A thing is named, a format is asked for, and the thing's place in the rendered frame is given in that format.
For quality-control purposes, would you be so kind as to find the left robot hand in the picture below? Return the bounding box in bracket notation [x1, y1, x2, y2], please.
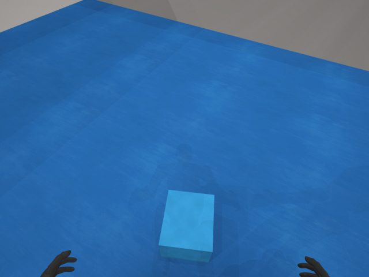
[40, 250, 77, 277]

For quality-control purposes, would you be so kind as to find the carton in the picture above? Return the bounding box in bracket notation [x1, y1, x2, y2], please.
[159, 190, 214, 263]

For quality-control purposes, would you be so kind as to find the right robot hand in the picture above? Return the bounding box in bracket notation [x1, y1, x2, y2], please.
[298, 256, 330, 277]

